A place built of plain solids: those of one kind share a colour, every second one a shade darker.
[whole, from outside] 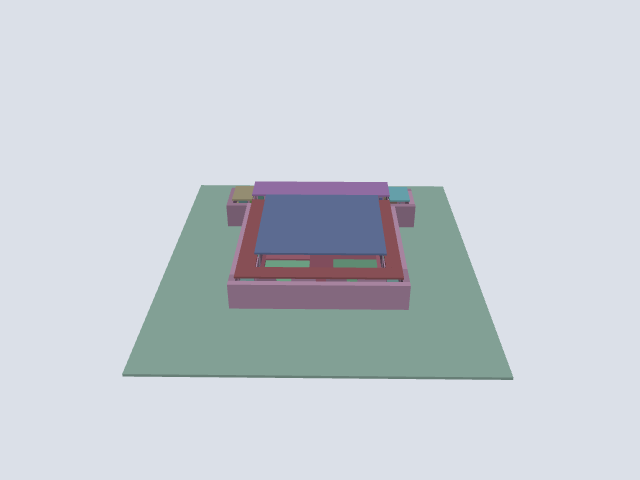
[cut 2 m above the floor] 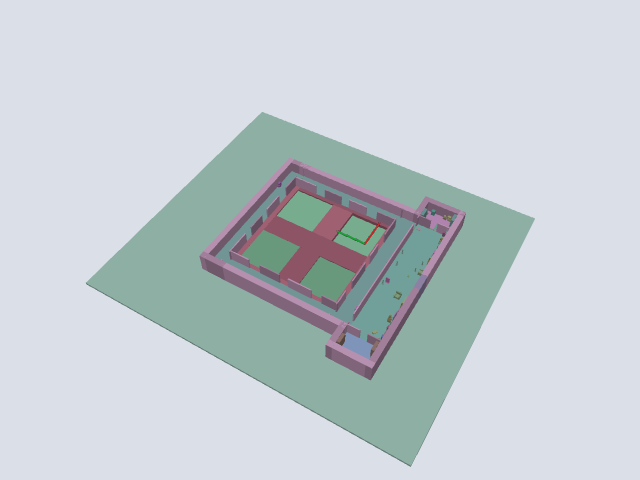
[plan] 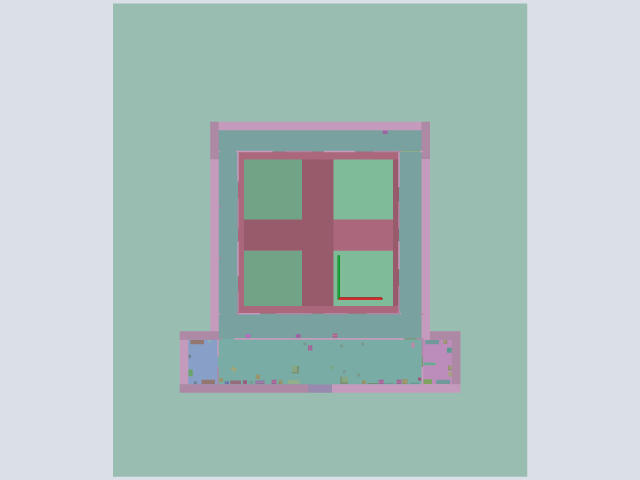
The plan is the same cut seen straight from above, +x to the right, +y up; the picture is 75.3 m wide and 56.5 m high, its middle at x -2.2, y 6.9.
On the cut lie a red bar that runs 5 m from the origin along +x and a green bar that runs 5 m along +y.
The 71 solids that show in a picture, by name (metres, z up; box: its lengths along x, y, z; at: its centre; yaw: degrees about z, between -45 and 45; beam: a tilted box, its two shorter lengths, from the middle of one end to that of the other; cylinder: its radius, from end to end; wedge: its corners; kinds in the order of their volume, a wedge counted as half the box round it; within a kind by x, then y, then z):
{
 "ground_under_all_1": {"box": [48.76, 55.73, 0.4], "at": [-2.18, 6.88, -1.55]},
 "wall_1": {"box": [1.0, 7.25, 4.19], "at": [-18.21, -7.46, 0.69]},
 "wall_2": {"box": [4.6, 1.0, 4.19], "at": [-16.41, -4.33, 0.69]},
 "wall_3": {"box": [5.4, 1.0, 4.19], "at": [-16.0, -10.58, 0.69]},
 "wall_4": {"box": [1.0, 3.95, 4.19], "at": [-14.61, -2.85, 0.69]},
 "wall_5": {"box": [1.0, 20.9, 4.19], "at": [-14.61, 7.77, 0.69]},
 "wall_6": {"box": [1.0, 4.4, 4.19], "at": [-14.61, 18.62, 0.69]},
 "wall_7": {"box": [0.2, 2.23, 4.19], "at": [-14.21, -9.17, 0.69]},
 "wall_8": {"box": [0.2, 2.23, 4.19], "at": [-14.21, -5.74, 0.69]},
 "wall_9": {"box": [0.2, 2.7, 4.19], "at": [-11.86, -0.53, 0.69]},
 "wall_10": {"box": [0.2, 4.1, 4.19], "at": [-11.86, 4.67, 0.69]},
 "wall_11": {"box": [0.2, 3.6, 4.19], "at": [-11.86, 10.02, 0.69]},
 "wall_12": {"box": [0.2, 3.6, 4.19], "at": [-11.86, 15.62, 0.69]},
 "wall_13": {"box": [2.68, 0.2, 4.19], "at": [-10.62, -1.78, 0.69]},
 "wall_14": {"box": [4.18, 0.2, 4.19], "at": [-9.87, 17.32, 0.69]},
 "wall_15": {"box": [11.53, 1.0, 4.19], "at": [-9.34, -10.58, 0.69]},
 "wall_16": {"box": [4.12, 0.2, 4.19], "at": [-5.27, -1.78, 0.69]},
 "wall_17": {"box": [3.02, 0.2, 4.19], "at": [-4.72, 17.32, 0.69]},
 "wall_18": {"box": [20.0, 0.2, 4.19], "at": [-2.28, -4.73, 0.69]},
 "wall_19": {"box": [25.85, 1.0, 4.19], "at": [-2.18, 20.32, 0.69]},
 "wall_20": {"box": [2.75, 0.2, 4.19], "at": [-0.33, -1.78, 0.69]},
 "wall_21": {"box": [2.75, 0.2, 4.19], "at": [-0.33, -1.78, 0.69]},
 "wall_22": {"box": [3.6, 0.2, 4.19], "at": [0.1, 17.32, 0.69]},
 "wall_23": {"box": [11.53, 1.0, 4.19], "at": [4.98, -10.58, 0.69]},
 "wall_24": {"box": [3.85, 0.2, 4.19], "at": [5.27, -1.78, 0.69]},
 "wall_25": {"box": [3.1, 0.2, 4.19], "at": [5.65, 17.32, 0.69]},
 "wall_26": {"box": [0.2, 3.38, 4.19], "at": [7.09, -0.19, 0.69]},
 "wall_27": {"box": [0.2, 3.27, 4.19], "at": [7.09, 5.08, 0.69]},
 "wall_28": {"box": [0.2, 3.17, 4.19], "at": [7.09, 9.81, 0.69]},
 "wall_29": {"box": [0.2, 4.28, 4.19], "at": [7.09, 15.28, 0.69]},
 "wall_30": {"box": [0.2, 2.23, 4.19], "at": [9.85, -9.17, 0.69]},
 "wall_31": {"box": [0.2, 2.23, 4.19], "at": [9.85, -5.74, 0.69]},
 "wall_32": {"box": [1.0, 3.95, 4.19], "at": [10.25, -2.85, 0.69]},
 "wall_33": {"box": [1.0, 20.9, 4.19], "at": [10.25, 7.77, 0.69]},
 "wall_34": {"box": [1.0, 4.4, 4.19], "at": [10.25, 18.62, 0.69]},
 "wall_35": {"box": [5.4, 1.0, 4.19], "at": [11.64, -10.58, 0.69]},
 "wall_36": {"box": [4.6, 1.0, 4.19], "at": [12.04, -4.33, 0.69]},
 "wall_37": {"box": [1.0, 7.25, 4.19], "at": [13.85, -7.46, 0.69]},
 "floor_corr_1": {"box": [2.35, 19.1, 1.4], "at": [-13.03, 7.77, -0.7]},
 "floor_corr_2": {"box": [24.05, 2.95, 1.4], "at": [-2.18, -3.25, -0.7]},
 "floor_corr_3": {"box": [24.05, 2.6, 1.4], "at": [-2.18, 18.62, -0.7]},
 "floor_corr_4": {"box": [2.75, 19.1, 1.4], "at": [8.47, 7.77, -0.7]},
 "floor_gang_1": {"box": [0.7, 17.25, 1.4], "at": [-11.51, 7.75, -0.7]},
 "floor_gang_2": {"box": [6.85, 3.7, 1.4], "at": [-7.73, 7.47, -0.7]},
 "floor_gang_3": {"box": [3.7, 17.25, 1.4], "at": [-2.46, 7.75, -0.7]},
 "floor_gang_4": {"box": [18.95, 0.9, 1.4], "at": [-2.38, -1.33, -0.7]},
 "floor_gang_5": {"box": [18.95, 0.95, 1.4], "at": [-2.38, 16.84, -0.7]},
 "floor_gang_6": {"box": [7.0, 3.7, 1.4], "at": [2.9, 7.47, -0.7]},
 "floor_gang_7": {"box": [0.7, 17.25, 1.4], "at": [6.75, 7.75, -0.7]},
 "step_tier_1": {"box": [6.85, 6.5, 1.24], "at": [-7.73, 2.37, -0.78]},
 "step_tier_2": {"box": [6.85, 7.05, 1.4], "at": [-7.73, 12.85, -0.7]},
 "step_tier_3": {"box": [7.0, 6.5, 0.8], "at": [2.9, 2.37, -1.0]},
 "step_tier_4": {"box": [7.0, 7.05, 1.14], "at": [2.9, 12.85, -0.83]},
 "floor_foyer_1": {"box": [24.05, 5.45, 1.4], "at": [-2.18, -7.46, -0.7]},
 "ceil_hall_1": {"box": [18.95, 19.1, 0.3], "at": [-2.38, 7.77, 5.8]},
 "ceil_corr_1": {"box": [2.35, 19.1, 0.3], "at": [-13.03, 7.77, 3.4]},
 "ceil_corr_2": {"box": [24.05, 2.95, 0.3], "at": [-2.18, -3.25, 3.4]},
 "ceil_corr_3": {"box": [24.05, 2.6, 0.3], "at": [-2.18, 18.62, 3.4]},
 "ceil_corr_4": {"box": [2.75, 19.1, 0.3], "at": [8.47, 7.77, 3.4]},
 "ceil_foyer_1": {"box": [24.05, 5.45, 0.3], "at": [-2.18, -7.46, 4.35]},
 "floor_cloaks_1": {"box": [3.6, 5.45, 1.4], "at": [11.64, -7.46, -0.7]},
 "floor_store_1": {"box": [3.6, 5.45, 1.4], "at": [-16.0, -7.46, -0.7]},
 "door_leaf_1": {"box": [2.8, 0.97, 4.67], "at": [-2.18, -10.6, 0.94]},
 "ceil_cloaks_1": {"box": [3.6, 5.45, 0.3], "at": [11.64, -7.46, 3.4]},
 "ceil_store_1": {"box": [3.6, 5.45, 0.3], "at": [-16.0, -7.46, 3.4]},
 "shelves_cloaks_1": {"box": [1.6, 0.5, 2.0], "at": [10.99, -5.11, 1.0]},
 "shelves_cloaks_2": {"box": [1.6, 0.5, 2.0], "at": [12.29, -9.8, 1.0]},
 "shelves_store_1": {"box": [1.6, 0.5, 2.0], "at": [-16.66, -5.11, 1.0]},
 "shelves_store_2": {"box": [1.6, 0.5, 2.0], "at": [-15.36, -9.8, 1.0]},
 "case_cloaks_1": {"box": [1.0, 0.55, 0.81], "at": [10.49, -9.78, 0.49]},
 "bench_foyer_1": {"box": [1.4, 0.5, 0.46], "at": [-5.3, -9.8, 0.22]}
}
